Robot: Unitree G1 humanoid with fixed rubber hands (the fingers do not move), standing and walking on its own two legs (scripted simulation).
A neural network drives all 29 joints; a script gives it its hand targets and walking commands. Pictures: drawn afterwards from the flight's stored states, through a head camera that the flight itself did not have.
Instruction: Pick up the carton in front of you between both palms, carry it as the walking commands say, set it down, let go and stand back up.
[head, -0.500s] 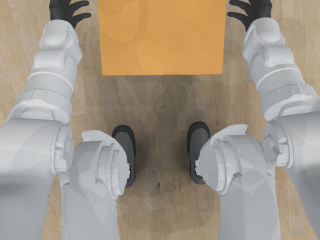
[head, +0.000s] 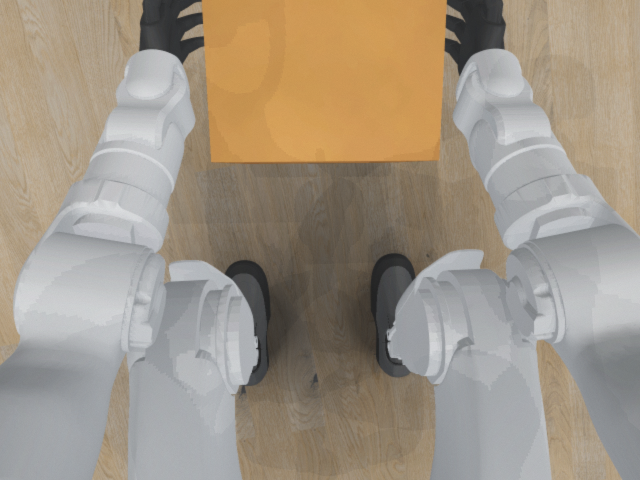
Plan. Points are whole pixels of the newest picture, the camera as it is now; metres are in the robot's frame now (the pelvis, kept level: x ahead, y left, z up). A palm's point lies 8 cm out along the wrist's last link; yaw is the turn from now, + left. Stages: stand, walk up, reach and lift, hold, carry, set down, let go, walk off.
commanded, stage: reach and lift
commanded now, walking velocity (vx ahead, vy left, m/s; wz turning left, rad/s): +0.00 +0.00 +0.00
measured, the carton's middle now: (319, 76) +0.51 +0.00 -0.25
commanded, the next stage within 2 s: none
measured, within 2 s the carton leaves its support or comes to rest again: leaves its support in 0.34 s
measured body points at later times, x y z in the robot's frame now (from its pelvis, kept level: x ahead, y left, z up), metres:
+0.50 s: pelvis +0.00 +0.00 +0.00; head +0.31 +0.01 +0.33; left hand +0.53 +0.16 -0.11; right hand +0.52 -0.14 -0.11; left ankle +0.12 +0.12 -0.34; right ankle +0.12 -0.13 -0.34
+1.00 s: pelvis +0.02 +0.00 +0.13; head +0.25 +0.01 +0.52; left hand +0.49 +0.17 +0.07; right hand +0.49 -0.14 +0.07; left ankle +0.12 +0.12 -0.34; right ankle +0.12 -0.13 -0.34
